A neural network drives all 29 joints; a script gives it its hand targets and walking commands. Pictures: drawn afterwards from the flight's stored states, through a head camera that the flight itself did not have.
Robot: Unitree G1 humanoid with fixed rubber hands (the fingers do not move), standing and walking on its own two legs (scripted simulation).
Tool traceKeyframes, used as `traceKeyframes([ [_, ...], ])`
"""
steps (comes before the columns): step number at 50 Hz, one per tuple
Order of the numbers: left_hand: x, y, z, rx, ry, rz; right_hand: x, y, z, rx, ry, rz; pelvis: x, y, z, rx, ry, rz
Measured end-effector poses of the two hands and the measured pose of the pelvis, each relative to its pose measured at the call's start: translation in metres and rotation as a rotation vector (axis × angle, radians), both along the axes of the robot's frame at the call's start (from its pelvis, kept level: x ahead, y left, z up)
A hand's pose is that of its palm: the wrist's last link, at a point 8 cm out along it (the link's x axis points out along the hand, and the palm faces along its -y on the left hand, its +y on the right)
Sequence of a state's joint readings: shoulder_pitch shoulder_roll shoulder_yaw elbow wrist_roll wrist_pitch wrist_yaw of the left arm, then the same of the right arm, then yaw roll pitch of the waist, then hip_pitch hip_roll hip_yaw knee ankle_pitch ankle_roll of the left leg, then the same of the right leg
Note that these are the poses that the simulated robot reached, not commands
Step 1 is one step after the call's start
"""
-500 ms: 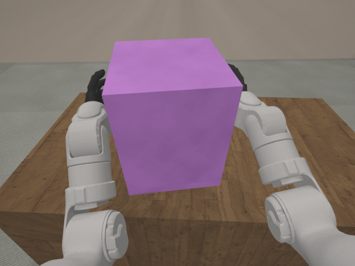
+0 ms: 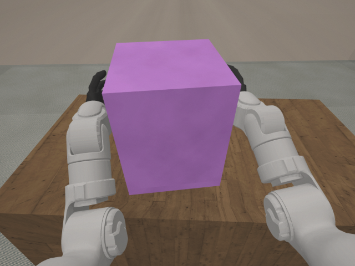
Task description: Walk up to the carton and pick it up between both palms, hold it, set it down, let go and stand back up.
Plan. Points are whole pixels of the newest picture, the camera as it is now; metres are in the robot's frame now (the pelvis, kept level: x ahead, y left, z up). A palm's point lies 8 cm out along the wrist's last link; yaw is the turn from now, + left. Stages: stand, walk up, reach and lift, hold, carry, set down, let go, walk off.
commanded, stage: hold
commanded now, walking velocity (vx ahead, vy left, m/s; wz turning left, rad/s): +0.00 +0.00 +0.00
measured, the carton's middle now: (169, 116) +0.36 +0.00 +0.22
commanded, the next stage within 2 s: set down in 0.86 s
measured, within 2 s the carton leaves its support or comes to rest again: neither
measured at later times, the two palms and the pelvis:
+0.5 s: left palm (95, 105) +0.37 +0.15 +0.25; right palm (235, 96) +0.36 -0.15 +0.26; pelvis -0.01 +0.00 +0.00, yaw +0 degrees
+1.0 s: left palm (94, 107) +0.37 +0.15 +0.25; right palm (232, 97) +0.37 -0.14 +0.25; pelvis +0.00 +0.00 +0.00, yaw +1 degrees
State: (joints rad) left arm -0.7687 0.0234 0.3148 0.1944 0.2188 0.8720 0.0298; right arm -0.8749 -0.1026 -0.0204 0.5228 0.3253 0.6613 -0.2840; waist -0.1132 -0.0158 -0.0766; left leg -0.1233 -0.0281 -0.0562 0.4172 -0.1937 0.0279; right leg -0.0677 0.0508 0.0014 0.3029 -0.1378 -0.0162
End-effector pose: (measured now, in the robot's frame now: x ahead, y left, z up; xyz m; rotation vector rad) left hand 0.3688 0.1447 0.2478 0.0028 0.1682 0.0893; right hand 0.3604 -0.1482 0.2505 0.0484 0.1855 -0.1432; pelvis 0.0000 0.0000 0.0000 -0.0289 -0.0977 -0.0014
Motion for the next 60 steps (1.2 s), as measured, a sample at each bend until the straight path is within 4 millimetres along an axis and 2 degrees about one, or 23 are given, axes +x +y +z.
traceKeyframes([
  [7,-0.007,0.0,0.007,0.001,-0.025,0.017,-0.004,0.001,0.005,0.005,-0.027,0.01,-0.002,0.002,0.0,-0.001,-0.002,-0.005],
  [12,-0.004,0.003,0.006,0.004,0.012,0.021,0.001,0.004,0.003,0.017,0.008,0.012,-0.005,0.002,0.0,0.001,0.004,-0.003],
  [19,-0.001,0.005,0.013,0.013,-0.011,0.017,0.003,0.005,0.011,-0.003,-0.014,0.013,-0.006,0.001,0.0,0.0,0.016,0.004],
  [27,0.003,0.002,0.002,0.007,0.014,0.0,0.003,0.002,0.005,-0.016,0.012,-0.001,-0.006,0.001,0.0,-0.001,0.016,0.004],
  [44,0.006,0.005,-0.002,0.006,0.012,0.013,0.009,0.005,0.001,-0.006,0.01,0.009,0.002,0.002,0.0,-0.002,0.019,0.004],
  [51,0.005,0.006,-0.002,0.021,-0.025,0.019,0.009,0.007,-0.001,-0.009,-0.029,0.013,0.004,-0.001,0.001,-0.006,0.017,0.019],
  [60,0.013,0.005,-0.002,0.013,-0.08,0.021,0.015,0.005,-0.011,-0.001,-0.098,0.01,-0.002,-0.006,0.002,0.008,-0.021,0.032],
])
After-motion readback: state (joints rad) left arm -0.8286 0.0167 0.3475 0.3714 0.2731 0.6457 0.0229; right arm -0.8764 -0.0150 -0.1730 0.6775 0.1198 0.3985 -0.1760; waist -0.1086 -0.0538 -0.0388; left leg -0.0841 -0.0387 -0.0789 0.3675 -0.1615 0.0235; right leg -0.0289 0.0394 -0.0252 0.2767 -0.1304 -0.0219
